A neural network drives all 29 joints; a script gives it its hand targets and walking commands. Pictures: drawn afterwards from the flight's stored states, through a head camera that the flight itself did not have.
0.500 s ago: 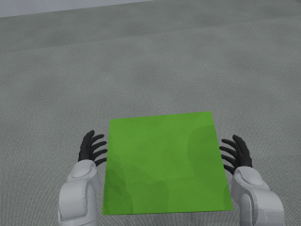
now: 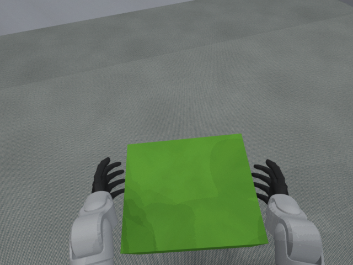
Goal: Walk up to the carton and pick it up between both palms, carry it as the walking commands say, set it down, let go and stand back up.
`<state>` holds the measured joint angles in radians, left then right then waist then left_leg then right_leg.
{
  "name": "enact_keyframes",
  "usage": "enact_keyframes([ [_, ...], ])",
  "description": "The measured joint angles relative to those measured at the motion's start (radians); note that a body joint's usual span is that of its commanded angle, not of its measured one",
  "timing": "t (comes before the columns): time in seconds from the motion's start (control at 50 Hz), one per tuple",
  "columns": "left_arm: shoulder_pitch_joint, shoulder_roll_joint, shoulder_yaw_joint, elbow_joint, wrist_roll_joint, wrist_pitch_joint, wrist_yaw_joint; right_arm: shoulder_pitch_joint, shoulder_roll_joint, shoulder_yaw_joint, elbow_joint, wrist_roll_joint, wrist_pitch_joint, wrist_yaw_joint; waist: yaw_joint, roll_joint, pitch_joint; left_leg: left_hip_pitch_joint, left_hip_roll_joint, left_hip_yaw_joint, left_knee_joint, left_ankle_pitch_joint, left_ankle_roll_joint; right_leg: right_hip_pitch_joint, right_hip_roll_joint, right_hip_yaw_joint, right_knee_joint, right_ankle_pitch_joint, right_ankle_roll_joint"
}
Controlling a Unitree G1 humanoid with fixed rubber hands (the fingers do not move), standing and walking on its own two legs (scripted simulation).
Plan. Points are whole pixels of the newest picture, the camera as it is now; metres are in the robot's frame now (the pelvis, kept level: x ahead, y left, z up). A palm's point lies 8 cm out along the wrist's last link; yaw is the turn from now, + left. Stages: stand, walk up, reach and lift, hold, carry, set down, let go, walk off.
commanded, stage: carry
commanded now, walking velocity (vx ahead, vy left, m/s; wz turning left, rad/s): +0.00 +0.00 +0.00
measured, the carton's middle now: (189, 195) +0.30 +0.01 -0.04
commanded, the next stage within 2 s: none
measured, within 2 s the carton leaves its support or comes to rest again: neither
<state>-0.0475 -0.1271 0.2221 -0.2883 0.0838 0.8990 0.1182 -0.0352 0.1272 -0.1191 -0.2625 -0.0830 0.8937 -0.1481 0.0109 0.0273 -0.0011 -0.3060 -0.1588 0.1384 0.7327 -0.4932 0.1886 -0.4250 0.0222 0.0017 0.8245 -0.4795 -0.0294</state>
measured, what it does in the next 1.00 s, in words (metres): walks ahead: left foot, then right foot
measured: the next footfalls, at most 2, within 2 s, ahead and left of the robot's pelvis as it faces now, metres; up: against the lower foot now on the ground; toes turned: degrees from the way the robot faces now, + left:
left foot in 0.26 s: +0.34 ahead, +0.13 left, +0.00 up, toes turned +5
right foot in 0.66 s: +0.17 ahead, +0.00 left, +0.00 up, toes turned +3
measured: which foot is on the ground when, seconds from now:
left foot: down 0.00-0.04, up 0.06-0.24, down 0.26-0.72, up 0.74-0.82, down 0.84-1.00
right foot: down 0.00-0.26, up 0.28-0.64, down 0.66-1.00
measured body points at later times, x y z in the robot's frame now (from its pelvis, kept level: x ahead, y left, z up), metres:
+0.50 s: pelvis +0.21 +0.10 +0.01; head +0.25 +0.12 +0.46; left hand +0.46 +0.32 +0.03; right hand +0.50 -0.04 +0.03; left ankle +0.30 +0.13 -0.70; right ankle +0.10 -0.03 -0.65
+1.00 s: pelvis +0.20 +0.14 +0.02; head +0.17 +0.15 +0.47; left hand +0.44 +0.37 +0.08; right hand +0.49 +0.01 +0.07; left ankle +0.27 +0.20 -0.70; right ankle +0.18 +0.01 -0.70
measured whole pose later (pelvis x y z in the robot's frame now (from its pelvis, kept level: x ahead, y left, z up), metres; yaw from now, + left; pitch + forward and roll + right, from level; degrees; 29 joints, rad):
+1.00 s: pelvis +0.20 +0.14 +0.02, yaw +8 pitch +1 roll -2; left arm -0.11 -0.13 0.24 -0.14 0.09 0.94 0.12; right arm -0.07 0.13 -0.18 -0.11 -0.13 0.94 -0.11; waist 0.00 0.02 -0.10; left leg -0.43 -0.06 0.08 0.60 -0.20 0.10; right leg -0.26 -0.02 -0.06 0.65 -0.43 0.01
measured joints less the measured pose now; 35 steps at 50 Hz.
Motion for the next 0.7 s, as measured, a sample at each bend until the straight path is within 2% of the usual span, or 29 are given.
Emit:
enact_keyframes([
  [0.02, 0.000, 0.000, -0.003, 0.000, 0.000, 0.000, 0.000, 0.003, -0.001, -0.002, -0.002, 0.000, 0.000, 0.000, -0.001, 0.011, -0.026, -0.001, 0.009, -0.002, 0.020, -0.005, -0.005, 0.013, 0.007, -0.006, -0.023, 0.030, 0.000],
  [0.04, -0.005, 0.000, -0.008, 0.008, 0.000, 0.002, -0.001, 0.007, -0.001, -0.009, -0.001, 0.000, 0.000, 0.000, -0.003, 0.020, -0.053, -0.038, 0.026, -0.002, 0.102, 0.023, -0.036, 0.033, 0.011, -0.021, -0.044, 0.018, 0.000],
  [0.06, -0.016, 0.000, -0.014, 0.010, 0.000, 0.008, 0.002, 0.012, -0.001, -0.014, -0.004, 0.000, -0.001, 0.000, -0.002, 0.004, -0.072, -0.107, 0.030, -0.001, 0.277, 0.054, -0.104, 0.052, 0.000, -0.033, -0.051, -0.012, 0.000],
  [0.08, -0.023, 0.000, -0.020, 0.010, 0.000, 0.012, 0.012, 0.017, 0.000, -0.014, -0.013, 0.000, 0.004, -0.001, 0.001, -0.024, -0.087, -0.180, 0.026, -0.003, 0.472, -0.058, -0.144, 0.071, -0.016, -0.040, -0.052, -0.042, 0.000],
  [0.12, -0.024, 0.000, -0.023, 0.010, 0.000, 0.016, 0.022, 0.013, -0.001, -0.016, -0.015, 0.000, 0.012, -0.001, 0.010, -0.083, -0.110, -0.328, 0.014, -0.023, 0.755, -0.345, -0.153, 0.102, -0.047, -0.042, -0.052, -0.084, 0.000],
  [0.14, -0.025, -0.001, -0.025, 0.010, 0.000, 0.019, 0.026, 0.009, -0.002, -0.019, -0.016, 0.000, 0.017, -0.001, 0.011, -0.103, -0.115, -0.401, 0.013, -0.040, 0.813, -0.424, -0.153, 0.116, -0.062, -0.042, -0.052, -0.099, 0.000],
  [0.16, -0.025, -0.001, -0.029, 0.000, 0.000, 0.029, 0.033, 0.003, -0.002, -0.020, -0.025, 0.000, 0.029, -0.001, 0.011, -0.111, -0.112, -0.464, 0.018, -0.059, 0.803, -0.431, -0.153, 0.132, -0.074, -0.043, -0.052, -0.109, 0.000],
  [0.18, -0.025, -0.001, -0.031, -0.002, 0.000, 0.035, 0.037, -0.003, -0.002, -0.022, -0.027, 0.000, 0.038, -0.001, 0.010, -0.110, -0.109, -0.510, 0.034, -0.070, 0.723, -0.393, -0.153, 0.149, -0.083, -0.043, -0.052, -0.117, 0.000],
  [0.2, -0.025, -0.002, -0.030, -0.002, 0.000, 0.041, 0.038, -0.006, -0.003, -0.027, -0.018, -0.002, 0.039, 0.006, 0.010, -0.105, -0.108, -0.528, 0.057, -0.072, 0.569, -0.285, -0.153, 0.167, -0.091, -0.044, -0.052, -0.125, 0.000],
  [0.24, -0.022, -0.001, -0.028, 0.005, 0.000, 0.055, 0.033, -0.006, -0.003, -0.038, 0.022, -0.009, 0.029, 0.026, 0.010, -0.085, -0.118, -0.487, 0.095, -0.072, 0.182, 0.077, -0.153, 0.198, -0.100, -0.045, -0.021, -0.142, 0.000],
  [0.26, -0.020, 0.000, -0.029, 0.005, 0.000, 0.059, 0.038, -0.006, -0.002, -0.038, 0.026, -0.008, 0.032, 0.029, 0.009, -0.062, -0.122, -0.448, 0.118, -0.071, 0.043, 0.335, -0.153, 0.202, -0.096, -0.046, 0.037, -0.152, 0.000],
  [0.28, -0.029, 0.001, -0.028, 0.019, 0.000, 0.050, 0.037, -0.006, -0.001, -0.040, 0.038, -0.015, 0.018, 0.033, -0.001, -0.051, -0.115, -0.443, 0.111, -0.066, 0.060, 0.427, -0.133, 0.202, -0.100, -0.042, 0.110, -0.156, 0.000],
  [0.32, -0.057, 0.000, -0.010, 0.086, 0.008, 0.005, 0.026, -0.022, -0.001, -0.050, 0.106, -0.032, -0.025, 0.044, -0.007, -0.051, -0.071, -0.410, 0.079, -0.066, 0.124, 0.279, -0.083, 0.194, -0.080, -0.005, 0.225, -0.157, 0.000],
  [0.36, -0.054, -0.002, -0.009, 0.081, 0.007, -0.006, 0.026, -0.023, -0.001, -0.050, 0.095, -0.022, -0.019, 0.039, -0.007, -0.052, -0.011, -0.361, 0.054, -0.065, 0.113, 0.249, -0.057, 0.179, -0.047, 0.007, 0.264, -0.157, 0.000],
  [0.46, -0.039, -0.001, -0.010, 0.081, 0.007, -0.011, 0.019, -0.023, -0.001, -0.050, 0.105, -0.022, -0.018, 0.039, -0.007, -0.051, 0.060, -0.222, 0.027, -0.061, -0.048, 0.296, -0.039, 0.122, -0.005, 0.008, 0.247, -0.148, 0.000],
  [0.54, -0.042, -0.001, -0.011, 0.080, 0.007, -0.016, 0.017, -0.024, -0.001, -0.050, 0.099, -0.022, -0.019, 0.039, -0.006, -0.048, 0.050, -0.146, 0.024, -0.060, -0.173, 0.340, -0.034, 0.121, -0.006, 0.008, 0.113, -0.145, 0.000],
  [0.64, -0.066, -0.002, -0.010, 0.080, 0.007, -0.015, 0.016, -0.024, -0.001, -0.050, 0.072, -0.023, -0.014, 0.031, -0.006, -0.043, -0.020, -0.124, 0.024, -0.060, -0.304, 0.406, -0.036, 0.121, 0.004, -0.001, -0.147, -0.117, 0.000],
  [0.66, -0.073, -0.002, -0.011, 0.080, 0.007, -0.014, 0.016, -0.024, -0.001, -0.050, 0.056, -0.023, -0.006, 0.026, -0.005, -0.036, -0.030, -0.125, 0.024, -0.059, -0.321, 0.420, -0.046, 0.129, 0.001, -0.015, -0.216, -0.101, 0.000],
  [0.68, -0.081, -0.003, -0.013, 0.080, 0.007, -0.012, 0.014, -0.024, -0.001, -0.051, 0.047, -0.023, -0.003, 0.021, -0.006, -0.027, -0.033, -0.128, 0.024, -0.060, -0.323, 0.435, -0.078, 0.139, -0.003, -0.023, -0.265, -0.035, 0.000],
  [0.7, -0.091, -0.004, -0.013, 0.089, 0.007, -0.010, 0.010, -0.024, -0.001, -0.059, 0.049, -0.023, -0.005, 0.021, -0.006, -0.017, -0.035, -0.139, 0.024, -0.059, -0.302, 0.455, -0.131, 0.153, -0.010, -0.032, -0.300, 0.047, 0.000],
])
